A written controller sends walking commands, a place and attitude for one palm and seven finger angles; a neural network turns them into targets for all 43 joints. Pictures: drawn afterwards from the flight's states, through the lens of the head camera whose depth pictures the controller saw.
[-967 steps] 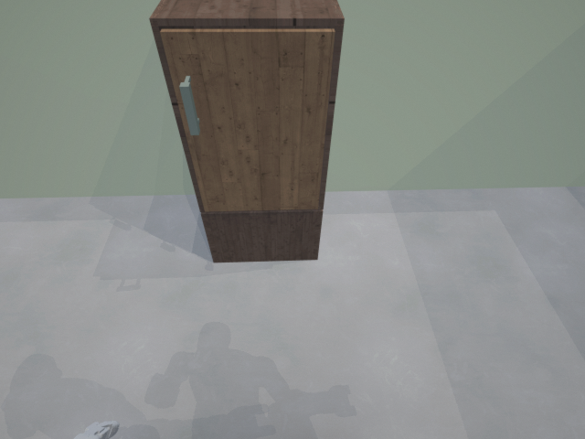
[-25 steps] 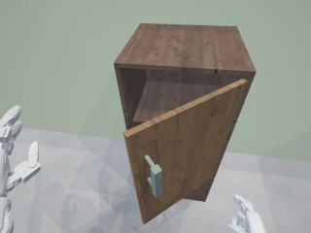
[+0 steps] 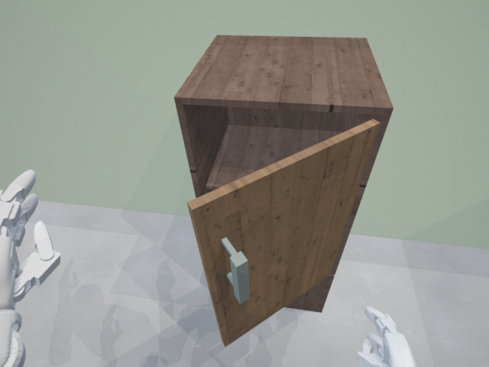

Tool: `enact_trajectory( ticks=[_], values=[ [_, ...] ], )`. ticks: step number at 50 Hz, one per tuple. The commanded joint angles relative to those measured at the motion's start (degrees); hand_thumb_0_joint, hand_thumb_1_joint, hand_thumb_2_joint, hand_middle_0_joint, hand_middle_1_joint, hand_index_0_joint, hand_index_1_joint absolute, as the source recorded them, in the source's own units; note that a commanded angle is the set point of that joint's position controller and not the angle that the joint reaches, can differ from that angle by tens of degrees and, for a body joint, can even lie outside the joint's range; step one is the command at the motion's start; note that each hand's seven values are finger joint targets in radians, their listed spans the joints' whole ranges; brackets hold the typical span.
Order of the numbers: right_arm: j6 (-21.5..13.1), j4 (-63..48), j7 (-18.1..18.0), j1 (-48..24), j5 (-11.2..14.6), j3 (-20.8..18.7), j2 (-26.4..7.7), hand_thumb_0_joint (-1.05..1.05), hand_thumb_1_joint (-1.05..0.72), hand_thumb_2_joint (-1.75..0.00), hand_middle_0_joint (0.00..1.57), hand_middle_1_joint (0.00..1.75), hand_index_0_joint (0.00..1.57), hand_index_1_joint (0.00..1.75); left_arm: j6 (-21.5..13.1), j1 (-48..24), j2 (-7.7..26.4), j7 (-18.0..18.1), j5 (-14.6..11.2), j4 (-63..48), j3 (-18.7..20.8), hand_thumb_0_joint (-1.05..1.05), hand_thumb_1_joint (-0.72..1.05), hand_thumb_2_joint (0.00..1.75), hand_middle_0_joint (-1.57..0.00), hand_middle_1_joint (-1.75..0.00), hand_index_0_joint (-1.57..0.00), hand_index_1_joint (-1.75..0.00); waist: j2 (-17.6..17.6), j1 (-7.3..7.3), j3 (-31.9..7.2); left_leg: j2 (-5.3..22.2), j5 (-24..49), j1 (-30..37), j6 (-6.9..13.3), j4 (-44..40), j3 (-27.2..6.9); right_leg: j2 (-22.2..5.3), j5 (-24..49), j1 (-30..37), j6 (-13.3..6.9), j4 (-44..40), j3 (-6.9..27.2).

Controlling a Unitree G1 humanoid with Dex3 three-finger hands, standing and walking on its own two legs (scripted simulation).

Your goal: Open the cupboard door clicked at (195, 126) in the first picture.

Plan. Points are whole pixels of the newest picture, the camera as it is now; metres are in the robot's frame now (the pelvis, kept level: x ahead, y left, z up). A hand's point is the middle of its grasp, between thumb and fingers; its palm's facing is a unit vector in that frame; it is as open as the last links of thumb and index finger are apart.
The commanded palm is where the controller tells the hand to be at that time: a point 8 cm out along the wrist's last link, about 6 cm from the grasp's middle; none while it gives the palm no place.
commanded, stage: step back with the hand held close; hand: left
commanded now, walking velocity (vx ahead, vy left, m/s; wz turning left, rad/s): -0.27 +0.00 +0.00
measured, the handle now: (234, 270) +0.29 +0.06 -0.01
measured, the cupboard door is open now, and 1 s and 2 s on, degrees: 41 41 41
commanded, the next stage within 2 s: stop stepping back and stand still in 1.04 s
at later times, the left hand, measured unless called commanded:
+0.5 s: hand (15, 290) +0.15 +0.29 +0.16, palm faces +0.40 -0.76 -0.52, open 7.4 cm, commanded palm +0.09 +0.33 +0.17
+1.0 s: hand out of the picture +0.07 +0.31 +0.16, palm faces +0.46 -0.75 -0.48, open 7.4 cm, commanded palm +0.01 +0.33 +0.17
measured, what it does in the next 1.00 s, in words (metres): walks backwards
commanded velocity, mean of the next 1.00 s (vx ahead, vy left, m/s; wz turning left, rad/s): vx -0.31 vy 0.00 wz -0.01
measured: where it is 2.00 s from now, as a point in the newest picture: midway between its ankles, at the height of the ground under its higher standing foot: outside the picture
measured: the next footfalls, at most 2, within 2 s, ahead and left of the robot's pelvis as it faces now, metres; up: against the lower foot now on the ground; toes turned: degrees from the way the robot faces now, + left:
right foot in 1.06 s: -0.28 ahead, -0.08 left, +0.00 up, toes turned +0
left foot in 1.28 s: -0.11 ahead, +0.09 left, +0.00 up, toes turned -2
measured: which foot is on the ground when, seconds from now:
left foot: down 0.00-1.00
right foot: down 0.00-0.76, up 0.78-1.00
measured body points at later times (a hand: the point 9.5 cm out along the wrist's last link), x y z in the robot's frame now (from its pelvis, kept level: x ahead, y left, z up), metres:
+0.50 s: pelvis -0.06 +0.03 -0.01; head -0.04 +0.04 +0.44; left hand +0.12 +0.33 +0.18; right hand +0.12 -0.21 -0.09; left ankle -0.02 +0.12 -0.74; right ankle +0.02 -0.10 -0.74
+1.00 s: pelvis -0.13 +0.03 -0.01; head -0.10 +0.06 +0.44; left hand +0.04 +0.35 +0.19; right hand +0.03 -0.19 -0.09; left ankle -0.02 +0.12 -0.74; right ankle -0.28 -0.09 -0.71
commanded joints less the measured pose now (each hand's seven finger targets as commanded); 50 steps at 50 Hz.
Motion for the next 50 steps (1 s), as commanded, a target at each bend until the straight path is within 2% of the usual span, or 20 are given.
enact_trajectory(
  ticks=[1, 5, 7, 8, 10, 13, 20, 23, 27, 30, 32, 35, 37, 38, 39, 41, 42, 45, 47, 50],
  values=[
    [-0.7, -9.8, 0.2, -6.7, -0.2, -3.0, -6.6, 0.0, -0.9, -0.9, 0.2, 0.3, 0.2, 0.3, -5.0, -1.3, 10.7, 0.7, 0.1, -8.1, 7.6, 0.0, 0.9, 0.9, -0.2, -0.3, -0.2, -0.3, -8.0, -2.56, -0.1, 0.1, 7.1, -5.5, 2.1, -0.1, -0.1, -7.1, 3.6, -4.9, 0.9, -9.5, 8.1],
    [0.7, -10.8, 0.3, -6.9, -0.4, -3.6, -7.2, 0.0, -0.9, -0.9, 0.2, 0.3, 0.2, 0.3, -5.8, 3.7, 10.9, 1.2, 0.3, -13.6, 7.5, 0.0, 0.9, 0.9, -0.2, -0.3, -0.2, -0.3, -2.7, -2.82, -6.5, 1.2, 12.3, -6.7, 1.4, -1.5, -0.1, -7.0, 11.2, -1.1, 0.9, -4.5, 5.9],
    [1.2, -11.4, 0.2, -6.8, -0.3, -3.9, -7.2, 0.0, -0.9, -0.9, 0.2, 0.3, 0.2, 0.3, -6.0, 4.4, 12.4, 1.7, 0.3, -16.7, 8.9, 0.0, 0.9, 0.9, -0.2, -0.3, -0.2, -0.3, -2.7, -2.83, -8.8, 1.6, 14.2, -8.0, 1.3, -1.9, -0.4, -6.3, 13.2, 0.4, 1.2, -2.7, 5.3],
    [1.4, -11.4, -0.2, -7.1, -0.4, -4.0, -7.5, 0.0, -0.9, -0.9, 0.2, 0.3, 0.2, 0.3, -6.4, 4.1, 14.2, 2.2, 0.4, -18.7, 10.3, 0.0, 0.9, 0.9, -0.2, -0.3, -0.2, -0.3, -0.5, -2.62, -9.5, 1.8, 15.6, -9.1, 1.2, -2.5, -1.0, -6.3, 14.9, 1.9, 1.0, -1.2, 4.7],
    [1.6, -12.2, -0.4, -6.8, -0.2, -4.2, -7.0, 0.0, -0.9, -0.9, 0.2, 0.3, 0.2, 0.3, -6.6, 5.8, 14.8, 2.6, 0.4, -19.9, 11.6, 0.0, 0.9, 0.9, -0.2, -0.3, -0.2, -0.3, -1.4, -2.57, -11.0, 2.5, 17.7, -10.5, 1.3, -2.5, -1.5, -5.5, 17.6, 3.1, 1.3, 1.4, 4.7],
    [1.9, -12.5, -0.9, -7.0, -0.1, -4.6, -7.1, 0.0, -0.9, -0.9, 0.2, 0.3, 0.2, 0.3, -6.9, 6.4, 16.1, 3.2, 0.3, -20.4, 13.4, 0.0, 0.9, 0.9, -0.2, -0.3, -0.2, -0.3, -0.4, -2.47, -11.1, 3.1, 16.9, -14.0, 1.5, -2.8, -2.6, -5.3, 18.5, 4.3, 1.5, 3.7, 4.7],
    [1.5, -13.3, -0.9, -6.2, -0.1, -4.9, -7.7, 0.0, -0.9, -0.9, 0.2, 0.3, 0.2, 0.3, -7.2, 8.5, 13.6, 3.5, 1.2, -19.5, 12.5, 0.0, 0.9, 0.9, -0.2, -0.3, -0.2, -0.3, 1.7, -2.58, -9.6, 6.0, 8.0, -25.4, 3.5, -5.8, -5.0, -3.1, 16.2, 8.2, 2.4, 11.2, 4.5],
    [1.3, -13.2, -0.9, -6.2, -0.2, -4.9, -8.1, 0.0, -0.9, -0.9, 0.2, 0.3, 0.2, 0.3, -7.2, 6.9, 13.2, 3.4, 1.8, -18.8, 12.2, 0.0, 0.9, 0.9, -0.2, -0.3, -0.2, -0.3, 1.9, -2.73, -6.2, 6.8, -2.5, -32.6, 4.6, -7.5, -6.3, -2.8, 12.1, 8.8, 2.5, 13.0, 5.2],
    [1.1, -13.5, -0.7, -5.2, -0.2, -4.8, -8.0, 0.0, -0.9, -0.9, 0.2, 0.3, 0.2, 0.3, -7.7, 4.3, 12.8, 3.4, 2.6, -17.6, 11.8, 0.0, 0.9, 0.9, -0.2, -0.3, -0.2, -0.3, -3.5, -3.54, -2.8, 5.0, -16.9, -37.5, 5.1, -3.8, -5.2, -4.8, 3.0, 5.0, 1.8, 9.2, 9.6],
    [0.9, -13.3, -0.6, -4.6, -0.5, -4.7, -7.6, 0.0, -0.9, -0.9, 0.2, 0.3, 0.2, 0.3, -8.2, 1.8, 13.7, 3.8, 2.6, -19.0, 11.5, 0.0, 0.9, 0.9, -0.2, -0.3, -0.2, -0.3, -8.0, -3.94, -2.6, 1.7, -17.2, -29.8, 3.5, 4.7, -2.9, -8.9, -11.8, -6.5, -0.3, -0.7, 14.9],
    [0.7, -12.6, -0.5, -4.0, -0.5, -4.4, -7.3, 0.0, -0.9, -0.9, 0.2, 0.3, 0.2, 0.3, -8.6, 0.9, 14.1, 4.3, 2.1, -20.6, 11.1, 0.0, 0.9, 0.9, -0.2, -0.3, -0.2, -0.3, -9.4, -4.22, -3.2, 0.2, -13.7, -21.6, 2.2, 9.7, -1.6, -11.1, -20.0, -15.7, -1.6, -5.3, 14.8],
    [0.7, -12.4, -0.9, -4.3, -0.7, -3.8, -7.5, 0.0, -0.9, -0.9, 0.2, 0.3, 0.2, 0.3, -9.1, 1.8, 14.6, 5.2, 1.7, -22.4, 11.4, 0.0, 0.9, 0.9, -0.2, -0.3, -0.2, -0.3, -3.0, -4.47, -3.8, 1.7, -14.4, -20.5, 2.4, 3.8, -4.2, -8.1, -19.5, -17.0, -0.1, -1.4, 9.4],
    [0.3, -13.0, -1.3, -4.8, -0.8, -4.0, -8.5, 0.0, -0.9, -0.9, 0.2, 0.3, 0.2, 0.3, -9.6, 2.5, 14.8, 5.3, 2.2, -23.7, 12.9, 0.0, 0.9, 0.9, -0.2, -0.3, -0.2, -0.3, 5.4, -4.04, -4.1, 6.9, -23.3, -33.2, 4.9, -7.6, -10.7, -3.1, -14.0, -5.0, 2.0, 10.0, 6.1],
    [0.1, -13.1, -1.5, -5.6, -0.8, -4.3, -8.9, 0.0, -0.9, -0.9, 0.2, 0.3, 0.2, 0.3, -9.8, 2.7, 16.0, 5.4, 2.8, -24.7, 14.7, 0.0, 0.9, 0.9, -0.2, -0.3, -0.2, -0.3, 12.0, -3.34, -5.3, 11.5, -27.3, -40.6, 6.7, -15.7, -16.9, 0.6, -6.2, 4.0, 3.1, 22.1, 3.3],
    [-0.3, -13.4, -1.5, -5.2, -1.2, -4.4, -7.3, 0.0, -0.9, -0.9, 0.2, 0.3, 0.2, 0.3, -10.0, 2.1, 16.0, 5.2, 2.9, -26.6, 15.1, 0.0, 0.9, 0.9, -0.2, -0.3, -0.2, -0.3, 12.4, -2.97, -6.8, 14.0, -22.6, -40.9, 7.8, -17.5, -19.8, 1.8, -4.2, 5.6, 3.4, 29.1, 3.1],
    [-1.6, -12.4, -0.8, -4.2, -1.5, -5.3, -6.8, 0.0, -0.9, -0.9, 0.2, 0.3, 0.2, 0.3, -10.2, 3.2, 16.0, 4.8, 2.8, -27.0, 15.1, 0.0, 0.9, 0.9, -0.2, -0.3, -0.2, -0.3, 8.5, -3.34, -9.4, 15.5, -10.5, -31.5, 8.5, -14.2, -18.4, 2.0, -9.8, -0.8, 3.0, 33.5, 5.3],
    [-2.0, -12.1, -0.3, -4.1, -1.4, -5.6, -7.1, 0.0, -0.9, -0.9, 0.2, 0.3, 0.2, 0.3, -10.2, 5.2, 14.8, 4.6, 3.0, -24.7, 14.7, 0.0, 0.9, 0.9, -0.2, -0.3, -0.2, -0.3, 7.6, -3.4, -8.2, 15.5, -13.6, -32.5, 9.2, -13.7, -17.4, 2.8, -12.2, -0.4, 2.9, 33.8, 5.8],
    [-3.0, -9.5, 0.5, -3.2, -1.7, -5.0, -6.1, 0.0, -0.9, -0.9, 0.2, 0.3, 0.2, 0.3, -9.6, 9.3, 12.7, 4.5, 1.7, -21.2, 12.7, 0.0, 0.9, 0.9, -0.2, -0.3, -0.2, -0.3, 4.5, -3.91, -6.3, 13.6, -3.1, -20.1, 8.7, -12.0, -16.6, 2.3, -16.1, -8.8, 2.5, 21.9, 4.6],
    [-3.4, -7.6, 1.0, -3.5, -2.1, -4.5, -6.7, 0.0, -0.9, -0.9, 0.2, 0.3, 0.2, 0.3, -8.9, 8.6, 11.4, 3.9, 0.7, -20.5, 10.3, 0.0, 0.9, 0.9, -0.2, -0.3, -0.2, -0.3, 6.1, -4.06, -7.4, 12.9, 4.4, -12.3, 7.6, -12.0, -16.1, 2.7, -17.8, -11.7, 2.4, 14.5, 3.9],
    [-3.6, -5.4, 1.5, -3.3, -2.4, -4.4, -7.1, 0.0, -0.9, -0.9, 0.2, 0.3, 0.2, 0.3, -9.4, 5.4, 12.4, 3.0, 0.3, -21.6, 9.2, 0.0, 0.9, 0.9, -0.2, -0.3, -0.2, -0.3, 7.1, -3.35, -14.0, 11.7, 33.0, 1.1, 5.9, -5.9, -12.5, 2.5, -10.1, -10.7, 2.2, 2.6, 4.1]
  ],
)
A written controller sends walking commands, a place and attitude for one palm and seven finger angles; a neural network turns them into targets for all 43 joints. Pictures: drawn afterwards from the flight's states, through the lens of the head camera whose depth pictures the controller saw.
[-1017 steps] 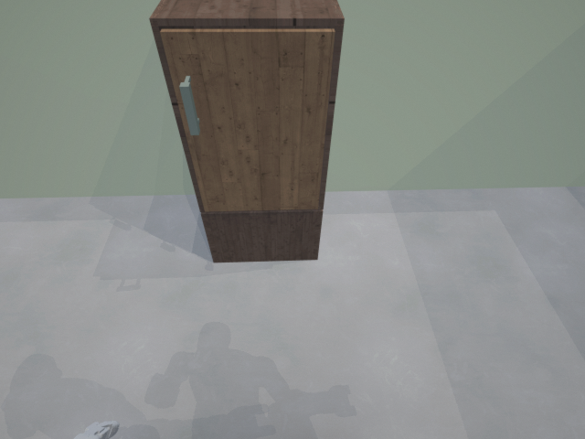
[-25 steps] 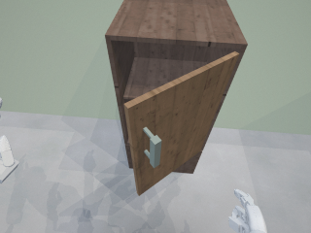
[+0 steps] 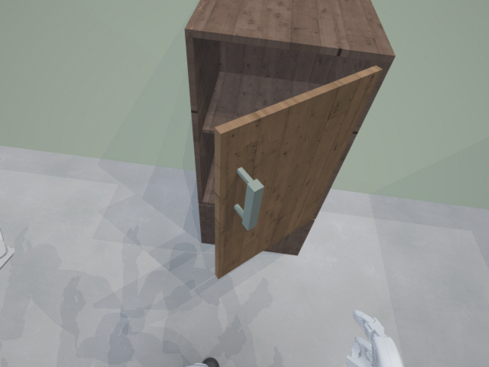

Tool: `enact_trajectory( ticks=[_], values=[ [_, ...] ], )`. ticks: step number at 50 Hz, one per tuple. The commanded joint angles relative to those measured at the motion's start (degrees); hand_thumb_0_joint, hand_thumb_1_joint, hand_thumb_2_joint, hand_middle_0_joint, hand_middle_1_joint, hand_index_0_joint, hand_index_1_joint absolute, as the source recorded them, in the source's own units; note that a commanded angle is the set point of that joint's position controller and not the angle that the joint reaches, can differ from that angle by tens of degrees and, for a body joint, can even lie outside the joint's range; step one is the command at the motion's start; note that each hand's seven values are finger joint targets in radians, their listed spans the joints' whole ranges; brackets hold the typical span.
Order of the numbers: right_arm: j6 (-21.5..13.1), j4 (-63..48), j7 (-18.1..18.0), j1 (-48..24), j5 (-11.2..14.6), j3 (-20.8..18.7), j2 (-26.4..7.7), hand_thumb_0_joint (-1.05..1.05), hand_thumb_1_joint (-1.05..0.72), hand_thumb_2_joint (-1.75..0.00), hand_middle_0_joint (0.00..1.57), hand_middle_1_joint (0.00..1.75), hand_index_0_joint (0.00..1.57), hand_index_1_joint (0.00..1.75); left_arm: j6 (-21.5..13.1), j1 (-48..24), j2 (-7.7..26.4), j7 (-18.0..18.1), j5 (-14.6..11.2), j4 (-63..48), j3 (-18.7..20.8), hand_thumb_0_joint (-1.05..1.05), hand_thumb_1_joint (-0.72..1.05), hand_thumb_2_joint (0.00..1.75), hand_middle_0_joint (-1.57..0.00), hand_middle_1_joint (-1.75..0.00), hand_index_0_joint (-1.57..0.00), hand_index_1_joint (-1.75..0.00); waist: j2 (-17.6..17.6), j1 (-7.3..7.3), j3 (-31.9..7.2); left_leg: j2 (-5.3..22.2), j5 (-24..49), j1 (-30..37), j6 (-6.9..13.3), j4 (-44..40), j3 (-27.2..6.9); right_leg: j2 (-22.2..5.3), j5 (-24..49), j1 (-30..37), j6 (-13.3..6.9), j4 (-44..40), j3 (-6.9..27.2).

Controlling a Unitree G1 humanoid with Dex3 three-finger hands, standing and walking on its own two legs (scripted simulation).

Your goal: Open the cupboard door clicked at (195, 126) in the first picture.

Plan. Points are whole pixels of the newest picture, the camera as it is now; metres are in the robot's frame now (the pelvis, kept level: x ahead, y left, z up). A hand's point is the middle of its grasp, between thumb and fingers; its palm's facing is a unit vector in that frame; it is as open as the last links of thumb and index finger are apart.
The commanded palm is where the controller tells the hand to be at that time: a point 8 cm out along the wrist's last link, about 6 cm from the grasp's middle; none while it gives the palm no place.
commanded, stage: step back with the hand held close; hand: left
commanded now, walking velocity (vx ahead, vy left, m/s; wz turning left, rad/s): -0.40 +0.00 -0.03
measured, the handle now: (246, 199) +0.42 +0.03 +0.00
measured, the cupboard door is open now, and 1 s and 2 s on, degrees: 41 41 41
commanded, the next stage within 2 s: stop stepping back and stand still in 0.04 s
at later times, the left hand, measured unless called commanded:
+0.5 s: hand out of the picture +0.06 +0.25 +0.15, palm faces +0.44 -0.81 -0.40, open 7.4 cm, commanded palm -0.01 +0.28 +0.18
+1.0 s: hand out of the picture +0.01 +0.25 +0.18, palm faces +0.37 -0.77 -0.52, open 7.4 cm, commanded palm -0.05 +0.30 +0.18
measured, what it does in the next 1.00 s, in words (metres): walks backwards: right foot, then left foot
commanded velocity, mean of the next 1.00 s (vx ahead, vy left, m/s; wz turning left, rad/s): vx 0.15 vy -0.02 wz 0.00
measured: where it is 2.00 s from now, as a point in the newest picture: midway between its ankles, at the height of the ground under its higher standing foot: outside the picture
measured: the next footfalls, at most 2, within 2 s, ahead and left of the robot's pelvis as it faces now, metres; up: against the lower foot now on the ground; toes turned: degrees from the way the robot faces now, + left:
right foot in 0.06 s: -0.15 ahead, -0.12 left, +0.00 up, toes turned +0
left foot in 0.28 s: +0.02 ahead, +0.05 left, +0.00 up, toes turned -2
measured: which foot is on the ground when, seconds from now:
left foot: down 0.00-0.14, up 0.16-0.26, down 0.28-0.50, up 0.52-0.70, down 0.72-1.00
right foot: up 0.00-0.04, down 0.06-0.74, up 0.76-1.00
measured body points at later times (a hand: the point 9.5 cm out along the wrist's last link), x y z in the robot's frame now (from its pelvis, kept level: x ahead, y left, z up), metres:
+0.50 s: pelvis -0.15 -0.02 +0.00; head -0.17 -0.01 +0.45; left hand +0.03 +0.29 +0.17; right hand +0.02 -0.27 -0.07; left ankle -0.03 +0.06 -0.73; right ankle -0.17 -0.12 -0.73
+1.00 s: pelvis -0.19 +0.00 +0.01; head -0.18 +0.01 +0.46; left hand -0.02 +0.29 +0.20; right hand -0.07 -0.21 -0.09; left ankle -0.17 +0.12 -0.73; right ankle -0.15 -0.11 -0.70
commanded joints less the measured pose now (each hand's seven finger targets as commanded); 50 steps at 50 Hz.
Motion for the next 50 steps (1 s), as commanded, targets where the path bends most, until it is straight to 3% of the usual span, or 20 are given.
enact_trajectory(
  ticks=[1, 4, 6, 8, 11, 14, 17, 20, 23, 25, 27, 30, 34, 35, 36, 37, 38, 41, 44, 50],
  values=[
    [-3.1, -5.4, 0.0, -4.6, 0.0, -3.6, -10.3, 0.0, -0.9, -0.9, 0.2, 0.3, 0.2, 0.3, -3.1, -3.7, 8.8, -1.2, -1.2, -11.2, 1.9, 0.0, 0.9, 0.9, -0.2, -0.3, -0.2, -0.3, 11.1, 0.11, -13.2, 11.5, 26.1, 29.4, 3.1, -4.1, -11.3, -0.5, 8.0, -6.4, -0.3, -15.4, 0.1],
    [-2.2, -8.0, 0.3, -7.4, 0.7, -3.5, -10.0, 0.0, -0.9, -0.9, 0.2, 0.3, 0.2, 0.3, -4.5, -2.8, 13.7, -2.1, -2.0, -15.7, 6.7, 0.0, 0.9, 0.9, -0.2, -0.3, -0.2, -0.3, 7.6, 1.48, -18.2, 8.3, 28.4, 31.3, 1.8, 0.8, -5.4, -1.3, 23.3, -0.8, 0.5, -18.3, -0.3],
    [-0.6, -10.5, 0.3, -8.9, 1.9, -3.1, -8.4, 0.0, -0.9, -0.9, 0.2, 0.3, 0.2, 0.3, -5.4, -1.9, 16.8, -2.3, -2.9, -17.6, 10.4, 0.0, 0.9, 0.9, -0.2, -0.3, -0.2, -0.3, -2.3, 1.52, -18.9, 4.1, 20.5, 26.1, 0.1, 6.4, 1.3, -6.5, 45.2, 2.1, 2.1, -17.5, 1.8],
    [-0.1, -13.8, -0.4, -11.4, 4.1, -2.4, -8.4, 0.0, -0.9, -0.9, 0.2, 0.3, 0.2, 0.3, -5.3, 3.1, 20.5, -1.6, -3.7, -15.5, 15.7, 0.0, 0.9, 0.9, -0.2, -0.3, -0.2, -0.3, -18.8, 2.69, -15.1, -2.9, -14.4, 9.7, -2.0, 18.2, 4.3, -15.8, 76.4, 6.0, 6.4, -14.5, 3.8],
    [0.8, -13.3, -0.9, -10.6, 3.0, -1.2, -6.5, 0.0, -0.9, -0.9, 0.2, 0.3, 0.2, 0.3, -1.7, 10.9, 13.8, -1.9, -3.4, -9.4, 13.2, 0.0, 0.9, 0.9, -0.2, -0.3, -0.2, -0.3, -2.4, 0.71, -8.7, -1.0, -12.0, 5.5, -1.7, 13.9, 2.2, -14.6, 54.3, 3.8, -2.8, -11.4, 5.4],
    [-0.3, -9.4, -1.9, -6.3, 2.4, -1.7, -10.1, 0.0, -0.9, -0.9, 0.2, 0.3, 0.2, 0.3, -0.3, 4.5, 10.1, -1.1, -3.7, -7.9, 7.4, 0.0, 0.9, 0.9, -0.2, -0.3, -0.2, -0.3, 9.2, -1.96, -7.8, 2.6, 14.7, 25.3, 1.0, 2.2, -0.4, -7.0, 37.5, -7.1, 1.9, -6.6, 0.6],
    [-1.7, -8.5, -2.0, -4.2, 1.9, -2.0, -10.6, 0.0, -0.9, -0.9, 0.2, 0.3, 0.2, 0.3, 0.5, -2.4, 9.0, -0.3, -2.1, -4.6, 2.2, 0.0, 0.9, 0.9, -0.2, -0.3, -0.2, -0.3, 10.6, -1.32, -8.2, 10.5, 11.2, 23.9, 4.6, -4.0, -12.1, -3.5, 3.4, -9.4, 2.8, -2.9, -0.3],
    [-2.7, -9.4, -2.5, -6.5, 1.6, -2.0, -10.6, 0.0, -0.9, -0.9, 0.2, 0.3, 0.2, 0.3, 1.0, -7.6, 7.6, -0.3, -0.5, -4.2, -0.3, 0.0, 0.9, 0.9, -0.2, -0.3, -0.2, -0.3, 8.4, -0.68, 1.5, 9.7, -34.9, 0.3, 2.7, -19.8, -15.3, -2.0, -3.2, 3.3, -0.9, -3.1, -2.4],
    [-2.3, -10.4, -2.4, -6.6, 1.3, -2.6, -10.3, 0.0, -0.9, -0.9, 0.2, 0.3, 0.2, 0.3, 0.5, -8.7, 11.2, -0.3, 0.5, -7.4, 1.8, 0.0, 0.9, 0.9, -0.2, -0.3, -0.2, -0.3, 3.6, -0.53, 1.5, 2.3, -32.3, -0.1, -2.3, -8.6, -5.6, -5.2, -4.6, 2.7, -3.9, -15.8, -0.2],
    [-1.4, -10.2, -2.2, -6.7, 1.0, -3.4, -9.4, 0.0, -0.9, -0.9, 0.2, 0.3, 0.2, 0.3, 0.1, -7.5, 11.5, -0.3, 0.3, -11.0, 1.7, 0.0, 0.9, 0.9, -0.2, -0.3, -0.2, -0.3, -12.3, -0.19, 3.2, -3.8, -20.3, 6.2, -3.5, 26.9, 0.3, -22.1, -26.5, -17.3, -12.3, -32.2, 24.5],
    [-1.3, -7.9, -2.0, -5.1, 0.6, -3.7, -10.6, 0.0, -0.9, -0.9, 0.2, 0.3, 0.2, 0.3, -1.1, -9.5, 11.1, -0.1, 0.3, -12.0, 2.5, 0.0, 0.9, 0.9, -0.2, -0.3, -0.2, -0.3, -5.9, -1.79, 6.6, -1.0, -16.5, -1.8, -3.5, 41.2, -0.9, -24.8, -17.0, -19.5, -13.8, -31.6, 23.0],
    [-1.4, -7.7, -2.1, -3.3, 0.3, -1.8, -7.5, 0.0, -0.9, -0.9, 0.2, 0.3, 0.2, 0.3, -2.3, -10.0, 10.6, 0.1, 1.2, -5.7, 3.1, 0.0, 0.9, 0.9, -0.2, -0.3, -0.2, -0.3, -1.7, -2.24, 4.0, 2.9, -17.6, 4.4, -1.7, 26.3, 2.3, -18.3, -12.5, -18.2, -9.5, -25.6, 8.1],
    [-3.5, -6.9, -4.1, -2.6, 0.8, -2.1, -8.3, 0.0, -0.9, -0.9, 0.2, 0.3, 0.2, 0.3, -2.4, -12.0, 7.6, 0.8, 0.8, -0.9, 0.6, 0.0, 0.9, 0.9, -0.2, -0.3, -0.2, -0.3, -0.4, -1.48, 2.9, 0.5, -20.0, 15.8, -1.0, 4.2, 7.9, -14.0, -13.8, -14.5, -8.0, -18.0, 3.0],
    [-3.9, -7.5, -4.3, -1.7, 1.0, -2.3, -9.2, 0.0, -0.9, -0.9, 0.2, 0.3, 0.2, 0.3, -2.5, -12.8, 6.9, 0.8, 0.3, -2.2, -0.2, 0.0, 0.9, 0.9, -0.2, -0.3, -0.2, -0.3, 5.7, -1.94, 2.5, 1.3, -23.3, 18.1, -0.4, -2.3, 4.5, -11.1, -10.6, -14.1, -6.5, -9.6, 1.6],
    [-4.4, -8.4, -4.3, -1.2, 1.0, -3.0, -11.3, 0.0, -0.9, -0.9, 0.2, 0.3, 0.2, 0.3, -3.1, -12.9, 6.6, 0.9, 0.1, -5.0, 0.1, 0.0, 0.9, 0.9, -0.2, -0.3, -0.2, -0.3, 18.7, -2.05, 2.5, 10.7, -31.2, 21.6, 3.6, -11.2, -13.9, -5.2, -7.5, -20.4, -3.2, 4.4, -1.9],
    [-4.8, -9.1, -3.5, -0.6, 1.2, -2.8, -10.2, 0.0, -0.9, -0.9, 0.2, 0.3, 0.2, 0.3, -4.0, -13.9, 7.9, 1.3, 1.0, -8.2, 1.2, 0.0, 0.9, 0.9, -0.2, -0.3, -0.2, -0.3, 23.1, -2.09, 2.7, 19.9, -28.2, 23.9, 7.8, -14.7, -28.6, -2.4, -8.2, -27.7, -1.4, 16.9, -5.3],
    [-5.2, -9.3, -3.2, -1.2, 1.0, -2.9, -9.4, 0.0, -0.9, -0.9, 0.2, 0.3, 0.2, 0.3, -4.6, -12.0, 10.6, 1.2, 1.2, -7.0, 3.9, 0.0, 0.9, 0.9, -0.2, -0.3, -0.2, -0.3, 14.7, -2.0, 3.0, 22.3, -19.6, 24.1, 10.3, -14.8, -31.2, -3.9, -5.2, -30.0, -1.4, 23.4, -2.9],
    [-5.6, -6.9, -1.5, -1.6, 0.8, -3.4, -9.1, 0.0, -0.9, -0.9, 0.2, 0.3, 0.2, 0.3, -4.0, -5.7, 9.5, -0.2, 0.9, -10.0, 3.2, 0.0, 0.9, 0.9, -0.2, -0.3, -0.2, -0.3, 5.4, -1.95, 0.9, 18.9, -4.9, 22.0, 9.4, -10.4, -20.5, -7.3, 3.3, -27.1, -0.5, 22.9, -0.7],
    [-5.8, -7.0, -0.6, -1.7, 1.3, -3.4, -8.9, 0.0, -0.9, -0.9, 0.2, 0.3, 0.2, 0.3, -3.3, 0.3, 8.1, -0.6, 0.8, -12.5, 2.5, 0.0, 0.9, 0.9, -0.2, -0.3, -0.2, -0.3, 11.4, -1.37, -1.1, 13.6, -3.8, 17.7, 5.6, -10.3, -8.1, -6.0, 9.0, -18.2, 0.1, 14.4, -4.9],
    [-4.8, -6.7, -2.1, -2.2, 0.6, -2.7, -8.8, 0.0, -0.9, -0.9, 0.2, 0.3, 0.2, 0.3, -2.2, -1.9, 9.9, 0.3, 0.4, -4.7, 5.0, 0.0, 0.9, 0.9, -0.2, -0.3, -0.2, -0.3, 11.8, -1.17, 1.0, 14.1, -18.4, 9.1, 4.4, -11.7, -4.7, -3.9, 4.7, -3.9, 0.0, -1.3, -8.0]
  ],
)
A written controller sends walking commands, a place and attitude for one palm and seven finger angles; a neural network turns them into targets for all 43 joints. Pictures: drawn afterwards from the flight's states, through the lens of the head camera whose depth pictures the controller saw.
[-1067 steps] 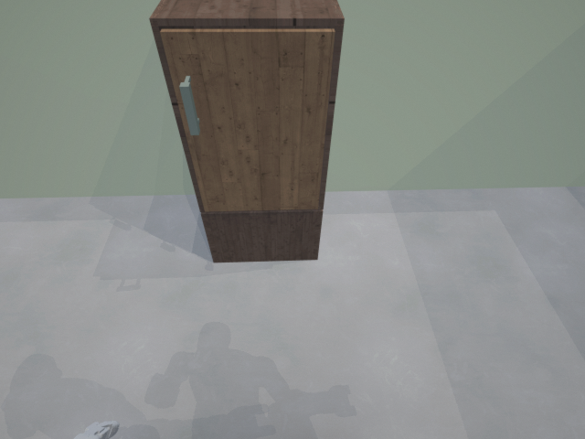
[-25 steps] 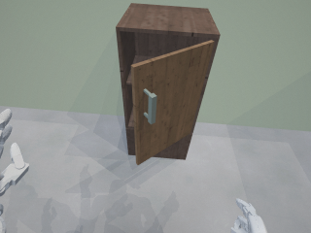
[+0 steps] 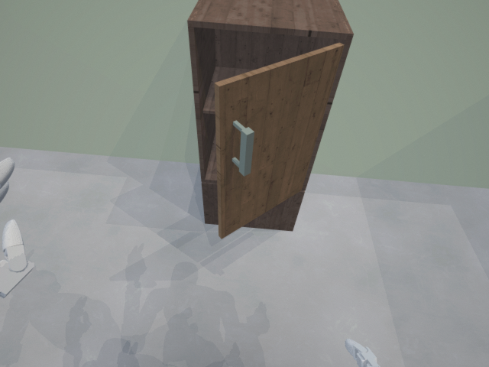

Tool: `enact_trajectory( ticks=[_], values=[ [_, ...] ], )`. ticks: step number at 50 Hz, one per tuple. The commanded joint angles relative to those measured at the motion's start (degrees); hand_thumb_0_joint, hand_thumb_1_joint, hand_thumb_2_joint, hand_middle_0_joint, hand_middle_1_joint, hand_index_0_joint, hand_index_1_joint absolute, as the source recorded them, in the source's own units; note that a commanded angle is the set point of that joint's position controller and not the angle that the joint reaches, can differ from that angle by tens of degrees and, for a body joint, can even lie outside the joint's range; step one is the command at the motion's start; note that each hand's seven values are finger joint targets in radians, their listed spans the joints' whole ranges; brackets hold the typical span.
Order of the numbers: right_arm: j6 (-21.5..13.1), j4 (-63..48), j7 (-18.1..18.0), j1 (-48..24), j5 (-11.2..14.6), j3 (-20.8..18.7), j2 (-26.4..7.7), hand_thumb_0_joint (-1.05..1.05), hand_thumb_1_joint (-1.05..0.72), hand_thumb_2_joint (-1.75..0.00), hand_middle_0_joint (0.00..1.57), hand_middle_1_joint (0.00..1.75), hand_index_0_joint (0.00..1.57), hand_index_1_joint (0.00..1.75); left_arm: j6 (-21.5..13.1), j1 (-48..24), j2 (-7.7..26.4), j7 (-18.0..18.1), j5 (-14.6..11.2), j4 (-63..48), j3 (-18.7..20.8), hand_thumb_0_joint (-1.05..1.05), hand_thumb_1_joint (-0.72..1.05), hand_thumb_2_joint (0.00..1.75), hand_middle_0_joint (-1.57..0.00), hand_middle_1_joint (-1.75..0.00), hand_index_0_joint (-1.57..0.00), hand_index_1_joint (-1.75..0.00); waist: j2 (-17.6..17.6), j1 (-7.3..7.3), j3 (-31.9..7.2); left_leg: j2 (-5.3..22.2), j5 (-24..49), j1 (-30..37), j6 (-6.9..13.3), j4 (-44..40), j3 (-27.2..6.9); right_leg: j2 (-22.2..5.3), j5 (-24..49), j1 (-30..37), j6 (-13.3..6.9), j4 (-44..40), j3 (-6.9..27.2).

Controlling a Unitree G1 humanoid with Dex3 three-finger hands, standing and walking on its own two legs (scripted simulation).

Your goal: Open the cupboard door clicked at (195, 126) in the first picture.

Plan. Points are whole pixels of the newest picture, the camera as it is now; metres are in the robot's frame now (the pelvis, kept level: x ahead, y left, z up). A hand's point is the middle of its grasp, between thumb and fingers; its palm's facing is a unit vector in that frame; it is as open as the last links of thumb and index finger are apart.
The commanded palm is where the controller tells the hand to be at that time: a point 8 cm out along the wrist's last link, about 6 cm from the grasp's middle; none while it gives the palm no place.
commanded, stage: stop stepping back and stand still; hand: left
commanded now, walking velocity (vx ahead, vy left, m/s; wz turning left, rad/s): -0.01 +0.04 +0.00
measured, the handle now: (241, 148) +0.61 +0.03 -0.01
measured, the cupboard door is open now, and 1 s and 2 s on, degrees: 41 41 41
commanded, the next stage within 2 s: let the arm hang, fingers relaxed in 0.60 s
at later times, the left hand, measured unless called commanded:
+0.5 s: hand (61, 234) +0.24 +0.24 +0.17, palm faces +0.44 -0.75 -0.49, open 7.4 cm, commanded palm +0.17 +0.27 +0.17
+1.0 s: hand out of the picture +0.08 +0.15 -0.17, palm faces +0.01 -0.98 -0.18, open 7.2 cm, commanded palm none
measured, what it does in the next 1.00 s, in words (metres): steps on the spot: right foot, then left foot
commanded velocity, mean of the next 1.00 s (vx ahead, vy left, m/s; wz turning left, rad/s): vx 0.00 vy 0.00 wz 0.00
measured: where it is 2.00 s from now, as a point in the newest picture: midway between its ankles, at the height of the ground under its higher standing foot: outside the picture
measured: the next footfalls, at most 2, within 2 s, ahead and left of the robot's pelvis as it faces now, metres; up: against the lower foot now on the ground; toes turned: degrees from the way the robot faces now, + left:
right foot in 0.08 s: +0.06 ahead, -0.11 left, +0.00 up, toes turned -5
left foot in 0.34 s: +0.08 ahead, +0.08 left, +0.00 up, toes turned +2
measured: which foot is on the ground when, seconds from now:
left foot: down 0.00-0.10, up 0.12-0.32, down 0.34-1.00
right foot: up 0.00-0.06, down 0.08-1.00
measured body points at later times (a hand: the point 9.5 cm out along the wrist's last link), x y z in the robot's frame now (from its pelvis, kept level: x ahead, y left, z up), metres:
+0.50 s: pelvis +0.03 -0.03 +0.00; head +0.05 -0.03 +0.45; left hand +0.21 +0.27 +0.19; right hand +0.21 -0.28 -0.08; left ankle +0.04 +0.08 -0.74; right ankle +0.02 -0.10 -0.74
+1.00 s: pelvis +0.01 -0.03 -0.01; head +0.03 -0.02 +0.44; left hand +0.08 +0.20 -0.16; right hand +0.08 -0.27 -0.15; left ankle +0.04 +0.08 -0.74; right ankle +0.02 -0.10 -0.74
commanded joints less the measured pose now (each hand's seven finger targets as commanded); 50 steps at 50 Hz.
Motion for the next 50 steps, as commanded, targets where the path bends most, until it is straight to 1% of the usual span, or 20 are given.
enact_trajectory(
  ticks=[1, 3, 5, 6, 7, 11, 15, 18, 20, 27, 32, 34, 35, 36, 37, 39, 42, 43, 46, 50],
  values=[
    [-2.4, -8.5, -2.2, -7.9, 0.0, -4.1, -11.3, 0.0, -0.9, -0.9, 0.2, 0.3, 0.2, 0.3, -1.9, -6.2, 8.6, 2.3, -0.8, -3.8, 7.9, 0.0, 0.9, 0.9, -0.2, -0.3, -0.2, -0.3, 10.7, 0.94, -2.0, 10.9, -10.3, -8.6, 5.7, -9.4, -6.9, 1.8, -0.6, 14.1, -0.3, -12.0, -2.3],
    [-2.0, -8.4, -2.3, -8.2, 0.1, -4.1, -10.8, 0.0, -0.9, -0.9, 0.2, 0.3, 0.2, 0.3, -1.4, -7.5, 8.7, 2.4, -0.7, -1.2, 7.2, 0.0, 0.9, 0.9, -0.2, -0.3, -0.2, -0.3, 4.1, 0.62, -2.5, 6.0, -13.7, -11.1, 3.3, -1.0, -3.0, -0.8, 0.7, 18.7, -1.8, -21.3, 2.8],
    [-1.6, -8.9, -1.8, -9.1, 0.5, -4.2, -10.4, 0.0, -0.9, -0.9, 0.2, 0.3, 0.2, 0.3, -0.6, -9.3, 10.6, 2.1, -1.0, -1.1, 7.2, 0.0, 0.9, 0.9, -0.2, -0.3, -0.2, -0.3, -11.8, 0.76, -2.6, -1.9, -13.3, -16.9, 0.6, 20.5, -0.1, -16.0, 2.8, 16.2, -9.3, -30.9, 27.3],
    [-2.1, -8.7, -1.7, -10.2, 0.3, -4.0, -10.5, 0.0, -0.9, -0.9, 0.2, 0.3, 0.2, 0.3, -1.0, -12.3, 11.3, 2.1, -0.8, -2.3, 7.2, 0.0, 0.9, 0.9, -0.2, -0.3, -0.2, -0.3, -10.1, 1.38, -1.2, -1.6, -14.7, -18.8, 0.3, 28.0, -1.4, -19.4, 12.0, 15.8, -11.6, -30.7, 28.2],
    [-2.1, -7.0, -1.2, -7.9, 1.1, -4.6, -10.2, 0.0, -0.9, -0.9, 0.2, 0.3, 0.2, 0.3, -1.3, -13.0, 7.5, 1.6, -0.9, -1.2, 4.5, 0.0, 0.9, 0.9, -0.2, -0.3, -0.2, -0.3, -9.7, 0.57, -5.9, -0.9, -13.2, -16.5, -0.1, 31.7, -2.6, -17.4, 9.3, 17.2, -10.4, -29.0, 23.3],
    [-1.7, -9.4, -1.4, -11.1, 1.0, -3.7, -9.7, 0.0, -0.9, -0.9, 0.2, 0.3, 0.2, 0.3, -2.5, -8.6, 8.0, 2.0, -0.9, -5.9, 6.0, 0.0, 0.9, 0.9, -0.2, -0.3, -0.2, -0.3, -4.9, 1.24, -4.6, -0.3, -8.5, -11.2, -0.1, 19.6, -0.5, -13.3, 22.3, 16.0, -9.6, -24.7, 13.2],
    [-1.7, -10.6, -2.1, -10.4, 0.3, -4.0, -10.1, 0.0, -0.9, -0.9, 0.2, 0.3, 0.2, 0.3, -3.5, -6.7, 9.3, 2.9, -1.9, -10.9, 8.4, 0.0, 0.9, 0.9, -0.2, -0.3, -0.2, -0.3, 0.8, 1.28, -4.2, -1.9, 2.3, -1.0, 0.1, 1.1, 0.8, -9.4, 15.9, 14.4, -6.3, -24.0, 10.6],
    [-1.5, -11.5, -2.4, -10.6, 0.5, -5.1, -12.2, 0.0, -0.9, -0.9, 0.2, 0.3, 0.2, 0.3, -3.8, -5.4, 9.7, 2.8, -2.1, -10.9, 8.9, 0.0, 0.9, 0.9, -0.2, -0.3, -0.2, -0.3, 11.8, 2.64, -2.8, 6.5, 12.8, 2.6, 2.7, -4.9, -10.0, -2.6, 8.6, 10.1, -1.6, -19.4, 8.0],
    [-1.7, -11.5, -2.1, -10.1, 0.3, -4.2, -11.4, 0.0, -0.9, -0.9, 0.2, 0.3, 0.2, 0.3, -3.8, -5.5, 9.5, 2.5, -1.7, -9.1, 8.8, 0.0, 0.9, 0.9, -0.2, -0.3, -0.2, -0.3, 14.8, 2.11, -3.8, 6.4, 20.9, 1.2, 2.6, -4.8, -9.4, -0.8, 14.1, 13.1, -1.3, -17.8, 6.4],
    [-1.5, -11.3, -1.5, -8.9, 1.2, -4.7, -12.0, 0.0, -0.9, -0.9, 0.2, 0.3, 0.2, 0.3, -1.7, -4.3, 6.1, 1.4, -2.3, -2.3, 4.6, 0.0, 0.9, 0.9, -0.2, -0.3, -0.2, -0.3, 0.7, 1.33, -8.8, 2.3, 15.6, 1.7, 0.6, 0.4, -3.4, -4.1, 26.9, 18.1, -1.5, -23.0, 9.8],
    [-0.7, -11.9, -1.7, -10.2, 1.0, -4.2, -11.5, 0.0, -0.9, -0.9, 0.2, 0.3, 0.2, 0.3, -0.8, -4.7, 8.4, 1.4, -2.6, -4.4, 6.2, 0.0, 0.9, 0.9, -0.2, -0.3, -0.2, -0.3, -1.5, 1.62, -8.3, 0.9, 11.0, 1.2, 0.6, -0.5, -3.0, -4.9, 23.0, 17.3, -1.7, -25.1, 9.8],
    [-0.7, -12.2, -2.0, -10.9, 0.9, -4.0, -11.4, 0.0, -0.9, -0.9, 0.2, 0.3, 0.2, 0.3, -0.9, -5.9, 9.5, 1.6, -2.6, -7.1, 6.9, 0.0, 0.9, 0.9, -0.2, -0.3, -0.2, -0.3, 1.2, 1.86, -7.8, 1.0, 11.3, 1.5, 0.6, -1.6, -3.5, -4.7, 20.6, 17.1, -1.9, -25.2, 9.4],
    [-2.6, 2.1, 3.5, -13.6, 1.4, -6.4, -20.7, 0.0, -0.9, -0.9, 0.2, 0.3, 0.2, 0.3, 6.3, -10.7, -2.1, -6.5, 2.7, 38.9, -19.0, 0.0, 0.9, 0.9, -0.2, -0.3, -0.2, -0.3, 2.1, -0.71, -2.1, 3.9, 18.4, -3.9, 1.5, 6.9, -6.2, -8.5, 26.0, 9.0, -3.7, -15.8, 4.8],
    [1.3, 2.6, 3.5, -8.3, 1.0, -6.6, -18.6, 0.0, -0.9, -0.9, 0.2, 0.3, 0.2, 0.3, 10.2, -9.9, -3.2, -7.9, 2.3, 40.9, -17.5, 0.0, 0.9, 0.9, -0.2, -0.3, -0.2, -0.3, 3.4, 0.38, -6.2, 4.5, 19.8, -0.6, 1.6, 4.3, -6.2, -7.0, 22.0, 8.4, -4.7, -15.7, 7.5],
    [2.7, 1.7, 3.2, -7.4, 0.9, -5.9, -17.6, 0.0, -0.9, -0.9, 0.2, 0.3, 0.2, 0.3, 11.5, -9.1, -4.3, -8.3, 2.1, 40.5, -17.7, 0.0, 0.9, 0.9, -0.2, -0.3, -0.2, -0.3, 5.3, 0.6, -4.5, 5.4, 17.5, -2.4, 2.7, 3.1, -6.4, -5.6, 16.0, 8.0, -3.8, -14.7, 5.8],
    [4.0, 2.3, 3.0, -8.1, -0.1, -4.7, -16.7, 0.0, -0.9, -0.9, 0.2, 0.3, 0.2, 0.3, 11.4, -12.9, -4.9, -8.4, 2.5, 45.5, -18.8, 0.0, 0.9, 0.9, -0.2, -0.3, -0.2, -0.3, 0.7, 1.73, -4.4, 6.8, 14.3, -9.9, 5.0, 0.4, -10.7, -3.5, 9.5, 11.6, -3.5, -11.8, 5.1],
    [5.5, 4.4, 2.9, -8.1, -0.5, -3.6, -15.2, 0.0, -0.9, -0.9, 0.2, 0.3, 0.2, 0.3, 11.2, -16.9, -3.5, -8.3, 2.8, 54.9, -19.5, 0.0, 0.9, 0.9, -0.2, -0.3, -0.2, -0.3, -12.3, 1.85, -5.5, 2.6, 9.3, -6.4, 3.2, 3.8, -8.5, -7.4, 12.0, 11.6, -5.2, -18.2, 9.3],
    [6.4, 5.3, 2.9, -7.3, -0.5, -3.3, -13.9, 0.0, -0.9, -0.9, 0.2, 0.3, 0.2, 0.3, 11.4, -19.0, -3.6, -8.1, 2.6, 58.2, -20.0, 0.0, 0.9, 0.9, -0.2, -0.3, -0.2, -0.3, -13.2, 1.14, -4.6, 0.5, 7.1, -3.9, 2.2, 5.6, -6.3, -9.8, 10.9, 8.9, -6.7, -20.6, 10.5],
    [8.2, 9.3, 2.9, -5.9, -1.0, -2.3, -11.4, 0.0, -0.9, -0.9, 0.2, 0.3, 0.2, 0.3, 12.2, -22.3, -4.9, -7.6, 1.9, 67.1, -21.8, 0.0, 0.9, 0.9, -0.2, -0.3, -0.2, -0.3, -4.2, 0.18, -2.1, -0.1, 6.3, 0.2, 1.4, 4.4, -4.7, -10.0, 5.9, 4.8, -7.1, -22.4, 10.1],
    [8.2, 13.4, 2.3, -6.7, -0.9, -1.5, -11.1, 0.0, -0.9, -0.9, 0.2, 0.3, 0.2, 0.3, 12.3, -19.2, -6.0, -7.2, 1.3, 77.9, -22.5, 0.0, 0.9, 0.9, -0.2, -0.3, -0.2, -0.3, 9.5, 2.23, -0.4, 2.6, 4.4, -5.7, 2.3, -4.4, -9.1, -5.8, 4.5, 13.5, -4.3, -21.8, 8.0]
  ],
)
